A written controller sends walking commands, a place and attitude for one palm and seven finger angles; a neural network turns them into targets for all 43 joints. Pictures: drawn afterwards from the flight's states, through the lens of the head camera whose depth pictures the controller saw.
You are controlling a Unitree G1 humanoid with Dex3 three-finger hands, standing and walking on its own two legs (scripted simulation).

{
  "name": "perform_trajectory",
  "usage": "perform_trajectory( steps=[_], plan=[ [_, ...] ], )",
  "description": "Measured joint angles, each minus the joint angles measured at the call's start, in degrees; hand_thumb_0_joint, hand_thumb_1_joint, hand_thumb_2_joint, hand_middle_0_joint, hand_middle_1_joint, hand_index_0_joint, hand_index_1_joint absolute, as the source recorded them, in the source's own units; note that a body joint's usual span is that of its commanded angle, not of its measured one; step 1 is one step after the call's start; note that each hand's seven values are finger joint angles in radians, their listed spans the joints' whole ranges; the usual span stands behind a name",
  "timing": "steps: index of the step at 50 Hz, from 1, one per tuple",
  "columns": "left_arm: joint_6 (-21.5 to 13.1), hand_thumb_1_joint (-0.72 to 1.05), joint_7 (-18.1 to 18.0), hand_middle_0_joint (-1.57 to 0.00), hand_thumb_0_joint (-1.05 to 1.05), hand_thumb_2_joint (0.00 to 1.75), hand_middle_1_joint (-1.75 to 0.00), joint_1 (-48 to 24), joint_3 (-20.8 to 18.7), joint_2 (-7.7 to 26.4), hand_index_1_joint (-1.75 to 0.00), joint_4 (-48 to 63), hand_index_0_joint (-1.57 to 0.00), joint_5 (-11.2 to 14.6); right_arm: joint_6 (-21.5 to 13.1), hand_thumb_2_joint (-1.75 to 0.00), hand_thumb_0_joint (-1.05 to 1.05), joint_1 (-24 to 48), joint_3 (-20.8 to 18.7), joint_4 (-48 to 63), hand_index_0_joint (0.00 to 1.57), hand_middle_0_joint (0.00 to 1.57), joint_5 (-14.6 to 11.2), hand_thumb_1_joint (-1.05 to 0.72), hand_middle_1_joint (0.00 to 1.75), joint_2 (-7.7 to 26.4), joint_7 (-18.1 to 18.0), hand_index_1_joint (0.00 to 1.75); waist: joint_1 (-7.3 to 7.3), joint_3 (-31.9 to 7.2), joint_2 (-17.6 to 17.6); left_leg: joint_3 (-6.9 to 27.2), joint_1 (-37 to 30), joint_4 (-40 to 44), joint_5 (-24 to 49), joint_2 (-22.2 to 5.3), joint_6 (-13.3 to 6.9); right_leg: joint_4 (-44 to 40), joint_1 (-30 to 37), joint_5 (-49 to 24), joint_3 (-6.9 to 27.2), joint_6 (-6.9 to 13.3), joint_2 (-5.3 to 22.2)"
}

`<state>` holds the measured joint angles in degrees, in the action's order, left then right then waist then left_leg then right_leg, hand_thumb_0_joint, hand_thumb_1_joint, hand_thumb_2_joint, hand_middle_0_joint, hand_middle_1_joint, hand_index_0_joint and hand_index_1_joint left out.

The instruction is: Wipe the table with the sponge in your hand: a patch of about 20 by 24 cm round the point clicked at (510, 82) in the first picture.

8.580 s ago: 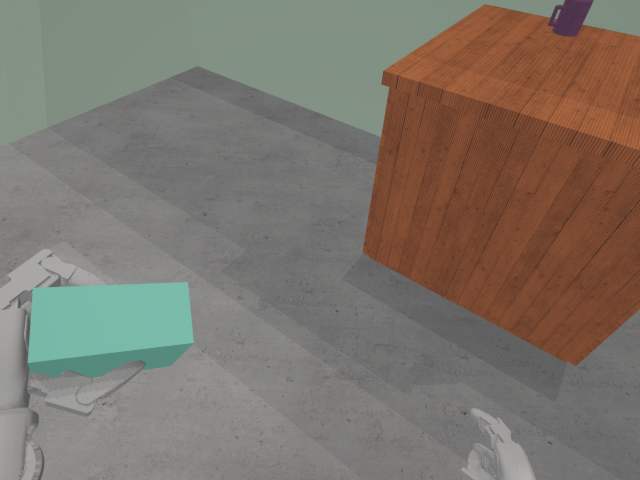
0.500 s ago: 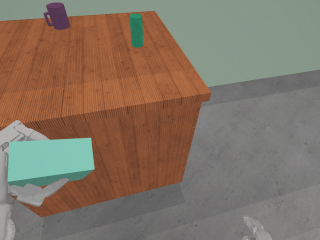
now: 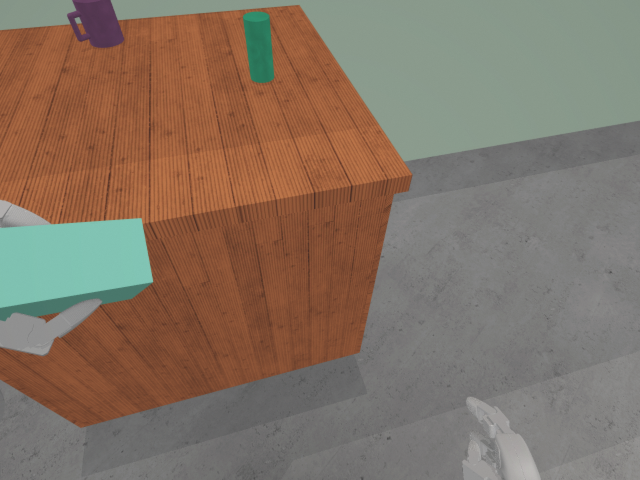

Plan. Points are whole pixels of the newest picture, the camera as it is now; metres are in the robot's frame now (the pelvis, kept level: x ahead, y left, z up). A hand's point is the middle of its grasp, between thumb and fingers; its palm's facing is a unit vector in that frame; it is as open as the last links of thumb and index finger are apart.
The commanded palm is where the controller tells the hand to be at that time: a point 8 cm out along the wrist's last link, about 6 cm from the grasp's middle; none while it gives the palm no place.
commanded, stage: look again from close up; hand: left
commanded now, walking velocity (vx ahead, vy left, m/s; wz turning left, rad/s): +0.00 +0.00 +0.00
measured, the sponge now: (89, 268) +0.26 +0.24 +0.18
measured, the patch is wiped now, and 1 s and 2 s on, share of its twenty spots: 0.00 0.00 0.00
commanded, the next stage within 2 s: shuffle to correct the standing spot in 0.12 s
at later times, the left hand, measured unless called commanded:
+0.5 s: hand (35, 296) +0.24 +0.29 +0.16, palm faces +0.40 -0.83 -0.39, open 9.9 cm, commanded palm +0.19 +0.32 +0.18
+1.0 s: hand (59, 241) +0.30 +0.29 +0.17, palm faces +0.28 -0.82 -0.50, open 9.9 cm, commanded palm +0.23 +0.35 +0.18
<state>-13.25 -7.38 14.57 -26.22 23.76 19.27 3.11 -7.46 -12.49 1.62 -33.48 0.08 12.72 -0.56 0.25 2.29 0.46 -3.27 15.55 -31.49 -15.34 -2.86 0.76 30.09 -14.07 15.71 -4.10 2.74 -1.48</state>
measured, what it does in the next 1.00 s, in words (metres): steps on the spot: right foot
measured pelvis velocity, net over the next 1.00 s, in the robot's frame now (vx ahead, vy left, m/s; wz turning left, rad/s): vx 0.05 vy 0.08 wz -0.07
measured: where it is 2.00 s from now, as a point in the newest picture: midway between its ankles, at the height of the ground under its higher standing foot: outside the picture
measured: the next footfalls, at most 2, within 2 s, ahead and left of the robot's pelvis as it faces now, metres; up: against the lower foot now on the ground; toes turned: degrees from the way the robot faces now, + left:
right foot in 0.96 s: +0.14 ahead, +0.02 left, +0.00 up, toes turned -16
left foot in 1.36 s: +0.23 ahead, +0.33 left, +0.00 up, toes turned -6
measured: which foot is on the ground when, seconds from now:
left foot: down 0.00-0.96, up 0.98-1.00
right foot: down 0.00-0.78, up 0.80-0.94, down 0.96-1.00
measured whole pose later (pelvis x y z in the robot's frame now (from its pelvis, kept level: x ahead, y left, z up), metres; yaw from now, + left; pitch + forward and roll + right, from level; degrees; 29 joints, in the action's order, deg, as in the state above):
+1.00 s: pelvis +0.05 +0.08 -0.02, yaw -4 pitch -2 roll +1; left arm -10.8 -8.2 25.7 -22.2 23.8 28.3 2.9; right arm -4.1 -11.0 -0.2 -31.8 0.6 13.6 -0.5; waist -2.9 6.5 2.9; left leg -6.9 18.5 -53.6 -23.7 3.3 -3.2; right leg 37.7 -19.6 16.2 -13.3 7.3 1.0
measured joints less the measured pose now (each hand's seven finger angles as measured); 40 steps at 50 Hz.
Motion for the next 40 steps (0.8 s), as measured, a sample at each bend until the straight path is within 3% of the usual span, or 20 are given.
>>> perform_trajectory(
  steps=[4,7,16,23,29,31,36,38,40],
  plan=[
    [0.9,-0.49,1.0,-0.75,-0.01,1.00,-1.34,8.2,5.0,-4.3,-1.34,5.6,-0.78,-1.0,-0.3,-0.90,0.01,-0.2,-0.8,0.9,0.21,0.20,0.4,-0.91,0.30,0.9,-0.3,0.30,-1.11,0.3,-0.3,-1.5,-2.2,2.2,0.0,0.4,-0.8,-2.0,1.7,-0.6,1.5,-1.0,0.3],
    [1.8,-0.49,1.6,-0.75,-0.01,1.00,-1.34,11.3,7.2,-4.7,-1.34,6.2,-0.78,-1.7,0.3,-0.90,0.01,0.3,-1.2,1.3,0.20,0.20,0.6,-0.91,0.30,0.9,-1.3,0.30,-1.42,1.1,-0.7,-1.9,-2.8,3.0,0.2,0.7,-1.2,-2.9,2.2,-0.9,1.8,-1.5,0.6],
    [3.2,-0.49,-0.3,-0.75,-0.01,1.00,-1.34,10.2,3.7,-2.7,-1.34,7.7,-0.78,-1.4,0.9,-0.90,0.01,2.6,-0.7,1.4,0.20,0.20,1.0,-0.91,0.30,0.1,-1.5,0.30,0.01,3.0,-0.4,-1.7,-2.7,3.3,0.5,1.3,-2.1,-4.8,3.0,-2.0,1.6,-2.3,1.1],
    [2.8,-0.49,-0.5,-0.75,-0.01,1.00,-1.34,10.5,5.4,-4.4,-1.34,7.7,-0.78,-1.1,2.0,-0.90,0.01,3.5,-0.4,1.8,0.21,0.20,1.1,-0.91,0.30,0.0,-1.3,0.30,0.83,1.0,0.2,-3.1,-2.2,-0.2,-2.3,2.3,-3.5,0.0,1.5,0.9,3.0,-3.3,2.4],
    [3.9,-0.49,-0.5,-0.75,-0.01,1.00,-1.34,9.1,4.9,-3.9,-1.34,6.0,-0.78,-1.0,2.6,-0.90,0.01,3.4,0.1,2.8,0.21,0.20,0.8,-0.91,0.30,-0.5,-1.5,0.30,0.49,1.3,-0.1,-4.5,-2.1,-2.6,-4.3,3.7,-4.6,5.6,-0.4,4.2,4.3,-2.8,3.9],
    [3.9,-0.49,-0.7,-0.75,-0.01,1.00,-1.34,9.2,4.8,-3.8,-1.34,6.4,-0.78,-1.0,2.6,-0.90,0.01,3.2,0.2,2.7,0.21,0.20,0.7,-0.91,0.30,-0.5,-1.3,0.30,0.07,1.5,0.8,-4.2,-1.8,-3.9,-5.1,3.4,-4.6,5.4,0.1,4.4,4.0,-3.5,3.6],
    [2.8,-0.49,-1.1,-0.75,-0.01,1.01,-1.34,10.5,4.9,-3.6,-1.34,9.5,-0.78,-0.8,3.4,-0.90,0.01,2.9,-0.4,1.6,0.21,0.20,0.2,-0.90,0.30,0.4,-0.3,0.30,-0.06,1.7,1.5,-2.9,0.6,-9.7,-8.1,2.7,-3.1,7.2,-0.6,5.8,4.2,-4.7,3.0],
    [2.5,-0.49,-1.2,-0.75,-0.01,1.01,-1.34,10.8,4.6,-3.7,-1.34,10.6,-0.78,-0.5,4.0,-0.90,0.01,3.0,-0.7,0.9,0.21,0.20,0.1,-0.90,0.30,0.9,-0.3,0.30,0.12,1.8,0.8,-3.6,-0.4,-9.0,-9.5,3.8,-4.8,9.4,-1.5,6.9,5.5,-4.7,3.5],
    [2.7,-0.49,-1.2,-0.75,-0.01,1.01,-1.34,10.7,3.5,-3.5,-1.34,10.3,-0.78,-0.1,4.4,-0.90,0.01,3.5,-1.2,0.8,0.21,0.20,-0.1,-0.91,0.30,0.6,-0.4,0.30,0.54,2.8,-0.5,-5.8,-1.9,-7.8,-9.2,4.9,-6.3,17.4,-4.9,8.5,6.2,-3.4,4.4]
  ],
)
